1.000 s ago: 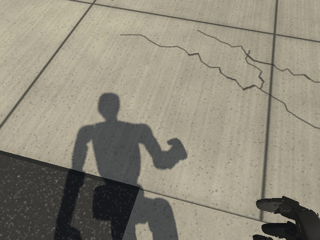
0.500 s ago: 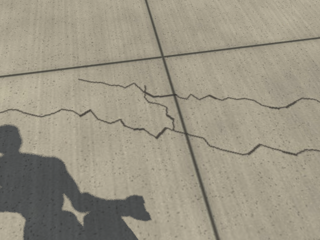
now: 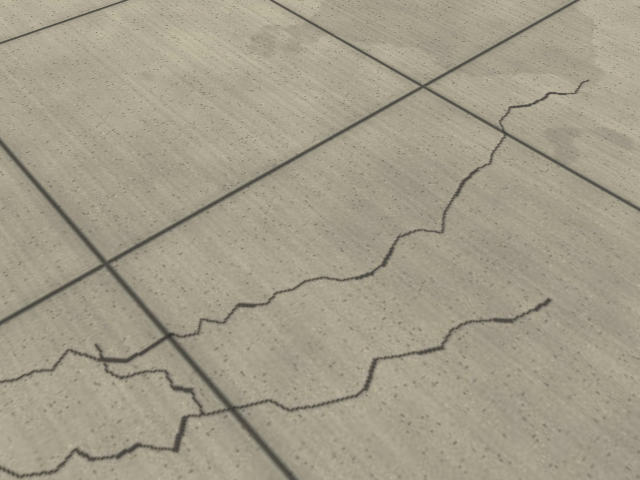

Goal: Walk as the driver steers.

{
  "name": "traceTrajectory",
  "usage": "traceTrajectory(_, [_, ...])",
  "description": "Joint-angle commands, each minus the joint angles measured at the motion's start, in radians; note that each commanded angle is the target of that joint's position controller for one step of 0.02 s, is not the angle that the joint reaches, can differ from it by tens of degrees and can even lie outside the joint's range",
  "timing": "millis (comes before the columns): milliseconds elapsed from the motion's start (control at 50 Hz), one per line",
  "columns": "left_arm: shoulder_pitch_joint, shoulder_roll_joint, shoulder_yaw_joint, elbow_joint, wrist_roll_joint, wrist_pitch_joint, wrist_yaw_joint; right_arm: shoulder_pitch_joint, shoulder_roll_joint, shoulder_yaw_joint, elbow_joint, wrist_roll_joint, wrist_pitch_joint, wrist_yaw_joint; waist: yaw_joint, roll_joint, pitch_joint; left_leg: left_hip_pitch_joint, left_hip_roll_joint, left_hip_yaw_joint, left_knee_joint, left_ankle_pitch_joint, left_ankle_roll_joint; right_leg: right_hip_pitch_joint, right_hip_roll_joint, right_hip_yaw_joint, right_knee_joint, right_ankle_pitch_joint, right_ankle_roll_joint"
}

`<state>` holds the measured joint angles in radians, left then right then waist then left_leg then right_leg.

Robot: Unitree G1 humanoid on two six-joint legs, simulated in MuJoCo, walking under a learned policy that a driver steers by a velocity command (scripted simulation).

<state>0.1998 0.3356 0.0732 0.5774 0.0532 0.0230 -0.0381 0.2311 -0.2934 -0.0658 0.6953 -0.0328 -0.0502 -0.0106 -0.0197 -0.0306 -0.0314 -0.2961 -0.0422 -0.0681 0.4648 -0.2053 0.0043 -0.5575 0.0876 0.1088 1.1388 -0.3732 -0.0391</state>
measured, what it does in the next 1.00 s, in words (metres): walks ahead, turning right: right foot, then left foot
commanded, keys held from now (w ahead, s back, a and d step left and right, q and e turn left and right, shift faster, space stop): w+e+shift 0.50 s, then w+shift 0.16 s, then shift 0.34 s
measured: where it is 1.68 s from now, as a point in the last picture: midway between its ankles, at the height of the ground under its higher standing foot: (524, 377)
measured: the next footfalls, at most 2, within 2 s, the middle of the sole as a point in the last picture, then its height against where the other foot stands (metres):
right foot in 0.42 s outside the picture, level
left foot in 0.84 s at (480, 346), level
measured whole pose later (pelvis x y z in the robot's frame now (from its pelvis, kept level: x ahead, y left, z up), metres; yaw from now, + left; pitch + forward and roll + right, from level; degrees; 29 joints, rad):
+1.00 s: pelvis +0.68 -0.35 -0.01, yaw -41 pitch +0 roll +1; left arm 0.20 0.30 0.03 0.77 -0.02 -0.02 0.01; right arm 0.19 -0.27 -0.02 0.73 -0.02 -0.11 0.01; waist -0.04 -0.02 0.11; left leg -0.39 -0.04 0.09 0.47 -0.08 0.07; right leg -0.40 0.06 0.13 1.33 -0.48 0.03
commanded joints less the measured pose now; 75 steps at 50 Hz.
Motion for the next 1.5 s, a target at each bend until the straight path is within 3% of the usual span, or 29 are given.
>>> traceTrajectory(20, [-0.055, 0.078, 0.015, -0.093, 0.007, -0.005, -0.046, 0.02, -0.163, -0.033, -0.042, 0.001, -0.009, -0.001, -0.006, 0.143, 0.038, 0.135, 0.253, -0.257, -0.306, -0.39, 0.081, -0.273, -0.097, -0.025, 0.151, 0.142, 0.026])
traceTrajectory(180, [-0.165, 0.082, 0.007, -0.099, -0.01, 0.014, -0.052, 0.174, -0.16, -0.028, 0.026, -0.003, -0.045, 0.013, -0.053, 0.148, 0.104, 0.278, 0.305, -0.004, -0.349, -0.234, 0.081, -0.419, -0.137, -0.035, 0.097, 0.267, 0.042])
traceTrajectory(300, [-0.359, 0.03, -0.025, -0.14, -0.012, -0.003, -0.086, 0.287, -0.154, -0.023, 0.099, -0.015, -0.04, -0.004, -0.115, 0.135, 0.22, 0.425, 0.331, 0.204, -0.386, -0.025, 0.069, -0.402, -0.176, -0.191, -0.192, 0.184, -0.037])
traceTrajectory(340, [-0.359, 0.005, -0.04, -0.142, -0.013, -0.008, -0.08, 0.283, -0.163, -0.019, 0.122, -0.019, -0.033, -0.009, -0.083, 0.136, 0.217, 0.448, 0.321, 0.305, -0.303, 0.381, 0.051, -0.284, -0.134, -0.266, -0.308, 0.098, -0.093])
traceTrajectory(400, [-0.041, 0.059, -0.01, -0.052, -0.022, -0.019, -0.044, 0.267, -0.248, -0.031, 0.127, -0.007, -0.012, -0.016, 0.109, 0.187, -0.027, 0.38, 0.357, 0.347, 0.182, 1.286, 0.052, 0.228, 0.055, -0.349, -0.358, -0.03, -0.175])
traceTrajectory(420, [0.208, 0.114, 0.024, 0.028, -0.02, -0.03, -0.027, 0.218, -0.263, -0.031, 0.102, 0.002, -0.013, -0.009, 0.236, 0.153, -0.152, 0.172, 0.346, 0.342, 0.497, 1.147, 0.032, 0.593, 0.068, -0.257, -0.463, 0.035, -0.214])
traceTrajectory(440, [0.2, 0.244, 0.065, 0.054, -0.021, -0.02, -0.005, 0.255, -0.137, -0.002, 0.038, 0.0, -0.022, 0.017, 0.154, -0.081, -0.225, -0.27, 0.215, 0.319, 0.842, 0.21, -0.015, 0.941, -0.161, 0.157, -0.574, -0.241, -0.276])
traceTrajectory(460, [0.226, 0.324, 0.088, 0.024, -0.036, -0.008, 0.008, 0.125, -0.135, 0.001, -0.058, -0.002, -0.047, 0.031, 0.166, -0.137, -0.329, -0.508, 0.051, 0.159, 1.114, -0.25, -0.053, 1.042, -0.344, 0.697, -0.774, -0.309, -0.378])
traceTrajectory(480, [0.271, 0.304, 0.084, 0.056, -0.03, -0.007, 0.019, -0.046, -0.171, -0.003, -0.107, -0.002, -0.061, 0.03, 0.202, 0.001, -0.233, -0.628, 0.103, 0.021, 1.111, -0.127, -0.03, 1.014, -0.318, 0.64, -0.817, -0.127, -0.336])
traceTrajectory(520, [0.214, 0.222, 0.062, 0.094, -0.025, -0.031, 0.041, 0.001, -0.121, 0.021, -0.088, -0.001, -0.069, 0.021, 0.092, 0.075, -0.029, -0.542, 0.184, 0.028, 0.94, -0.093, -0.02, 0.704, -0.272, 0.423, -0.831, 0.128, -0.285])
traceTrajectory(580, [0.114, 0.106, 0.013, 0.089, -0.038, -0.07, 0.044, 0.108, -0.101, 0.028, -0.05, -0.036, -0.01, 0.03, -0.026, 0.033, 0.047, -0.379, 0.223, 0.031, 0.797, -0.173, -0.04, 0.409, -0.185, 0.255, -0.877, 0.262, -0.284])
traceTrajectory(660, [0.151, 0.089, 0.002, 0.138, -0.043, -0.113, 0.03, -0.124, -0.051, 0.054, -0.13, -0.023, -0.002, 0.05, 0.009, -0.001, 0.172, -0.359, 0.198, 0.117, 0.449, 0.066, -0.042, 0.262, -0.096, 0.116, -1.001, 0.435, -0.248])
traceTrajectory(700, [0.172, 0.093, 0.003, 0.163, -0.059, -0.125, 0.026, -0.156, -0.017, 0.067, -0.124, -0.014, -0.02, 0.059, 0.031, 0.03, 0.169, -0.214, 0.14, 0.16, 0.231, 0.3, -0.009, 0.262, -0.081, 0.05, -0.997, 0.752, -0.203])
traceTrajectory(780, [0.23, 0.152, 0.013, 0.227, -0.066, -0.134, 0.04, -0.093, -0.063, 0.046, -0.077, -0.011, -0.035, 0.042, 0.026, -0.015, 0.046, -0.02, 0.008, 0.163, 0.082, 0.418, 0.057, 0.517, -0.137, 0.07, -0.864, 1.103, -0.11])
traceTrajectory(800, [0.246, 0.134, 0.015, 0.226, -0.079, -0.111, 0.058, -0.087, -0.15, 0.0, -0.109, 0.048, -0.07, 0.026, -0.023, -0.011, -0.02, 0.05, -0.009, 0.098, 0.052, 0.408, 0.046, 0.579, -0.179, 0.122, -0.724, 1.077, -0.093])
traceTrajectory(820, [0.172, 0.172, 0.021, 0.219, -0.057, -0.091, 0.061, 0.045, -0.171, -0.011, -0.073, 0.059, -0.081, 0.018, -0.124, -0.035, -0.082, 0.143, -0.002, 0.113, -0.002, 0.493, 0.041, 0.609, -0.165, 0.086, -0.559, 1.105, -0.064])
traceTrajectory(840, [0.1, 0.136, 0.012, 0.192, -0.034, -0.079, 0.059, 0.213, -0.19, -0.014, -0.021, 0.041, -0.077, 0.007, -0.201, -0.035, -0.161, 0.348, 0.079, 0.089, 0.025, 0.674, 0.057, 0.519, -0.11, 0.059, -0.3, 0.988, -0.019])
traceTrajectory(860, [0.315, -0.039, -0.028, 0.198, -0.021, -0.074, 0.053, 0.277, -0.231, -0.007, 0.02, -0.012, -0.081, 0.016, -0.073, 0.377, -0.334, 0.766, 0.411, -0.278, 0.192, 1.157, 0.281, 0.139, 0.084, 0.056, 0.302, -0.135, 0.085])
traceTrajectory(880, [0.414, 0.015, -0.034, 0.246, -0.081, -0.08, 0.04, 0.339, -0.156, -0.001, 0.018, -0.017, -0.087, 0.038, -0.112, 0.351, -0.581, 0.922, 0.483, -0.592, 0.089, 1.018, 0.362, 0.03, 0.131, 0.209, 0.479, -0.269, 0.081])
traceTrajectory(900, [0.285, 0.093, -0.014, 0.221, -0.107, -0.071, 0.042, 0.217, -0.135, -0.006, -0.019, -0.001, -0.08, 0.036, -0.122, 0.217, -0.468, 0.799, 0.455, -0.486, 0.035, 0.829, 0.339, -0.016, 0.05, 0.197, 0.459, -0.207, 0.086])
traceTrajectory(940, [0.056, 0.092, -0.018, 0.142, -0.08, -0.06, 0.051, 0.049, -0.079, 0.016, -0.024, 0.029, -0.068, 0.022, -0.065, 0.013, -0.148, 0.396, 0.37, -0.298, -0.059, 0.744, 0.273, -0.032, -0.039, 0.068, 0.303, -0.124, 0.077])
traceTrajectory(980, [0.093, 0.047, -0.02, 0.141, -0.073, -0.039, 0.049, 0.014, -0.078, 0.022, -0.003, 0.017, -0.068, 0.02, 0.014, 0.039, -0.052, 0.152, 0.312, -0.189, -0.142, 0.76, 0.27, 0.073, -0.09, 0.034, 0.198, -0.1, 0.07])
traceTrajectory(1060, [0.108, -0.043, -0.051, 0.149, -0.056, -0.027, 0.064, -0.089, -0.096, 0.018, 0.026, 0.016, -0.064, 0.03, 0.071, 0.1, -0.067, -0.033, 0.242, 0.003, -0.182, 0.859, 0.257, 0.246, -0.135, -0.029, -0.25, 0.03, 0.096])
traceTrajectory(1160, [-0.014, 0.021, -0.032, 0.139, -0.051, -0.016, 0.06, -0.082, -0.123, 0.012, 0.065, 0.025, -0.03, 0.023, 0.036, 0.112, -0.09, -0.038, 0.244, 0.017, -0.177, 0.4, 0.214, 0.346, -0.13, -0.04, -0.475, 0.305, 0.078])
traceTrajectory(1220, [-0.054, 0.034, -0.018, 0.133, -0.03, -0.018, 0.061, -0.07, -0.07, 0.031, 0.09, 0.031, -0.016, 0.023, 0.037, 0.106, -0.029, -0.083, 0.186, 0.013, -0.11, 0.052, 0.131, 0.417, -0.13, -0.042, -0.654, 0.356, 0.025])
traceTrajectory(1260, [-0.11, 0.111, -0.005, 0.106, -0.025, -0.016, 0.073, 0.096, -0.03, 0.042, 0.12, 0.007, -0.014, 0.022, -0.072, -0.114, -0.042, -0.104, 0.054, 0.097, 0.021, -0.193, 0.025, 0.442, -0.292, 0.135, -0.708, 0.53, -0.078])
traceTrajectory(1280, [-0.128, 0.041, -0.02, 0.116, -0.031, -0.011, 0.069, 0.101, -0.004, 0.053, 0.128, 0.011, -0.001, 0.013, -0.063, -0.16, -0.079, 0.001, 0.055, 0.105, 0.019, -0.16, 0.003, 0.35, -0.281, 0.138, -0.755, 0.245, -0.102])
traceTrajectory(1320, [-0.159, -0.006, -0.029, 0.121, -0.036, -0.014, 0.055, 0.004, -0.052, 0.04, 0.123, 0.01, 0.026, -0.002, -0.033, -0.091, 0.009, 0.05, 0.064, 0.111, 0.001, -0.085, -0.004, 0.231, -0.193, 0.096, -0.781, 0.026, -0.036])
traceTrajectory(1500, [-0.088, 0.007, -0.017, 0.213, -0.052, -0.043, 0.059, -0.019, -0.061, 0.035, 0.17, 0.023, 0.026, -0.011, -0.003, 0.008, -0.061, 0.069, 0.096, 0.086, 0.005, 0.087, -0.01, 0.396, -0.158, 0.025, -0.629, 0.551, -0.041])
